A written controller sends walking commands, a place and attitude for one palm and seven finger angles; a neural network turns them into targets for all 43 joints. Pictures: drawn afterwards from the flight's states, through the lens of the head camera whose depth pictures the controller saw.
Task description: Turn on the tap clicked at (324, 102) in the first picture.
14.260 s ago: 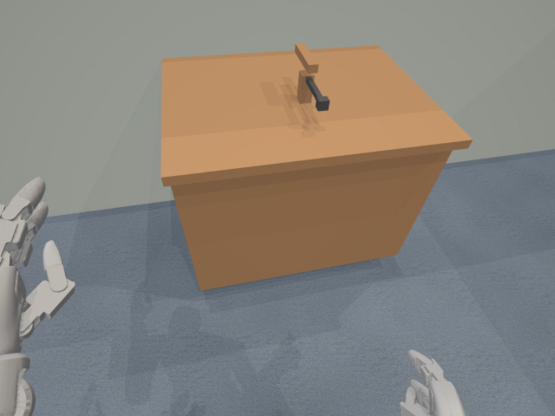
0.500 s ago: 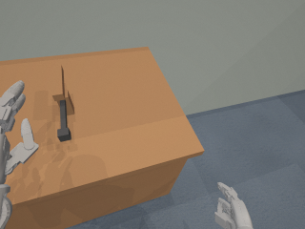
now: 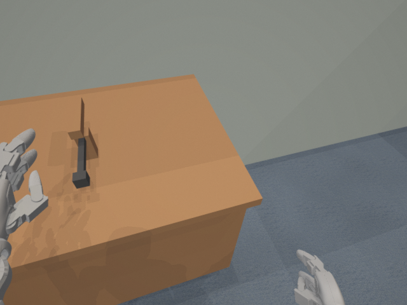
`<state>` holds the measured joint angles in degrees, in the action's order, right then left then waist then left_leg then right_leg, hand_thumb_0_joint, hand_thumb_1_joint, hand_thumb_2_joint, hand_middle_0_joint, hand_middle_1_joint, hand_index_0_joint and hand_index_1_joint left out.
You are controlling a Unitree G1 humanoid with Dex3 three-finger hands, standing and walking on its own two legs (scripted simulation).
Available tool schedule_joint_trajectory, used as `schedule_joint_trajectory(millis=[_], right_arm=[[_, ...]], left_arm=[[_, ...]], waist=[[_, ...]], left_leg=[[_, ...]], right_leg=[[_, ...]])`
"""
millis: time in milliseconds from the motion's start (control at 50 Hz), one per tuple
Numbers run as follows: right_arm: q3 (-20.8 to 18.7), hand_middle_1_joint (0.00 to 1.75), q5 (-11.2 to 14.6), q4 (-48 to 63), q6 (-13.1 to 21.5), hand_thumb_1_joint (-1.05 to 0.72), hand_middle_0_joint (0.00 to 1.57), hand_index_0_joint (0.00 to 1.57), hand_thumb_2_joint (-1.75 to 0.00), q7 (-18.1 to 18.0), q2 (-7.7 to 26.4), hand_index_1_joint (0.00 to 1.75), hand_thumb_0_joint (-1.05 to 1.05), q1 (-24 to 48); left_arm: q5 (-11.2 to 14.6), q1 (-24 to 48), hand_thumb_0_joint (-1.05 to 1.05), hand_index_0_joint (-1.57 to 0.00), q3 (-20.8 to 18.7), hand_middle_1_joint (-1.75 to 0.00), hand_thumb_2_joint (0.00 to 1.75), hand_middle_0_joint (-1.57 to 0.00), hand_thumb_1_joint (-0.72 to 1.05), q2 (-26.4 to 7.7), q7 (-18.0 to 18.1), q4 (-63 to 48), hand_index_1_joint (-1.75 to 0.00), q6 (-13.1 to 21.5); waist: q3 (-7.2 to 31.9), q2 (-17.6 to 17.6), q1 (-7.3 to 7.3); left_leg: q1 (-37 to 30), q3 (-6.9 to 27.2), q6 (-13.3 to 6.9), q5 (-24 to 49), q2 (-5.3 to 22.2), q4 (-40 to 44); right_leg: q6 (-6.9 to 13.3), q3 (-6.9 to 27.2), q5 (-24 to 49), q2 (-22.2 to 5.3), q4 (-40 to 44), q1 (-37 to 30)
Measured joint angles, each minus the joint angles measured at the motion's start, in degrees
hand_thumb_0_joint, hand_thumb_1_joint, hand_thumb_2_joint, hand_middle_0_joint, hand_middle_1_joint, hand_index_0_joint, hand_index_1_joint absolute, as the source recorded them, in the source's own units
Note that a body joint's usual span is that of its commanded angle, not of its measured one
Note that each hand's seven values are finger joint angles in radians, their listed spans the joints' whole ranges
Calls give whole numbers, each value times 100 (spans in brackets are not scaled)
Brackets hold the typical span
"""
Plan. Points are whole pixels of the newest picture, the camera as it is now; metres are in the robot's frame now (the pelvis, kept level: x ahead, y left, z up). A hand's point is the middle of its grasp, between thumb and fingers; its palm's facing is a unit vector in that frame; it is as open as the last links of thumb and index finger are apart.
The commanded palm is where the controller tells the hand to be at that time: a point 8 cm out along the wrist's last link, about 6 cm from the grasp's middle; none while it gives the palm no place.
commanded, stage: turn the palm inward beside the body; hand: left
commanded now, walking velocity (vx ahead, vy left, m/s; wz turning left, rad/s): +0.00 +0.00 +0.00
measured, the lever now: (81, 179) +0.35 +0.31 +0.02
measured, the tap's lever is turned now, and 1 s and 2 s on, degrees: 0 0 0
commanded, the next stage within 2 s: reach beside the lever's end, fingers flat in 1.94 s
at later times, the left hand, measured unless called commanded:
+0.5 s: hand (63, 206) +0.22 +0.23 +0.15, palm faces +0.43 -0.85 -0.31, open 7.4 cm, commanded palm +0.16 +0.27 +0.16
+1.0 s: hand (68, 223) +0.20 +0.23 +0.13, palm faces +0.49 -0.85 -0.20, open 7.4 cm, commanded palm +0.15 +0.26 +0.14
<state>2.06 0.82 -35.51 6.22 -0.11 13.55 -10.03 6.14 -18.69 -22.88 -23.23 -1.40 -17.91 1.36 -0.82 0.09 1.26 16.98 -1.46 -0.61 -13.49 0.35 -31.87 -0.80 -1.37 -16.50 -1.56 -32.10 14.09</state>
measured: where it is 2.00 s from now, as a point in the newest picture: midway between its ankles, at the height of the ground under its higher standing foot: outside the picture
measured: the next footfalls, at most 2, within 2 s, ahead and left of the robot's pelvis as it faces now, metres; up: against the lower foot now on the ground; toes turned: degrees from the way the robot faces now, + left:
none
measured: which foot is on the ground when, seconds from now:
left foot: down 0.00-1.00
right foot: down 0.00-1.00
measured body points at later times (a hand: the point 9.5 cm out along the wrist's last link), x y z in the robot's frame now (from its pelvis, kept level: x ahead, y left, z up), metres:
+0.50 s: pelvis +0.03 -0.04 -0.01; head +0.02 -0.06 +0.44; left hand +0.19 +0.28 +0.17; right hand +0.22 -0.27 -0.09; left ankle +0.04 +0.11 -0.73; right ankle +0.01 -0.13 -0.73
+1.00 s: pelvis +0.02 -0.03 -0.02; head +0.01 -0.04 +0.43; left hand +0.17 +0.27 +0.15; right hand +0.23 -0.23 -0.09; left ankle +0.04 +0.11 -0.73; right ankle +0.01 -0.13 -0.73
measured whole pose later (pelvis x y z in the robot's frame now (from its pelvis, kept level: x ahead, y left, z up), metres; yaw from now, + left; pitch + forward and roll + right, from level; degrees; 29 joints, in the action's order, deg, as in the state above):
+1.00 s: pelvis +0.02 -0.03 -0.02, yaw +3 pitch +1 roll +0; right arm 2.4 2.0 -35.1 12.6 -3.9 12.8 -12.5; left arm 11.0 -28.1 -15.6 -15.5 7.2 -26.1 0.8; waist 4.1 -2.3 4.2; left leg 23.2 2.7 1.6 -19.1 1.0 -40.8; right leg 1.3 -5.2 -23.3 -0.8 -40.5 18.6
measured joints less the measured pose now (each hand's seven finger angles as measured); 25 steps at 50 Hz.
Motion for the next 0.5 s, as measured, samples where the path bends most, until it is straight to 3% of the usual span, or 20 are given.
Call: schedule_joint_trajectory(millis=[60,140,240,320,500], right_arm=[[-71,30,-54,-18,113,-91,21,20,-90,-78,10,30,2,39],[-114,30,-48,-175,239,-91,21,20,-90,-158,37,30,2,50],[-53,30,25,-302,303,-91,20,20,-90,-284,74,30,2,70],[-18,30,67,-241,381,-91,21,20,-90,-342,43,30,2,55],[-135,30,90,-103,525,-91,21,20,-90,-264,39,30,2,-257]], left_arm=[[-36,-278,2,-21,187,-30,90,-21,89,108,146,-47,-30,522],[-57,17,2,-22,118,-30,90,-22,89,112,414,156,-30,990],[80,540,2,-21,15,-30,90,-21,89,78,384,557,-30,702],[203,397,2,-21,104,-30,90,-21,89,55,218,512,-30,371],[592,-536,2,-21,-29,-30,90,-22,89,224,160,-192,-30,481]], waist=[[-14,44,74],[-7,32,211],[67,-112,296],[149,-224,258],[387,-200,212]], left_leg=[[182,123,78,-75,45,-244],[403,362,171,-194,95,-569],[515,526,218,-295,131,-756],[481,495,246,-342,175,-729],[466,376,314,-496,192,-673]], right_leg=[[78,-117,-132,45,-260,149],[192,-345,-294,107,-527,264],[288,-499,-429,157,-693,318],[328,-464,-481,199,-696,320],[330,-346,-653,202,-734,387]])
